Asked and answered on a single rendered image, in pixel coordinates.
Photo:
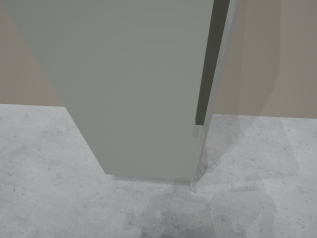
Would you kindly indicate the fridge door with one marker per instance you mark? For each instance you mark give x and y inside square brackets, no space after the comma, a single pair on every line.
[129,74]

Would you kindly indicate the handle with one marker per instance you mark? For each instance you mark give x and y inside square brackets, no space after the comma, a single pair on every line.
[216,30]

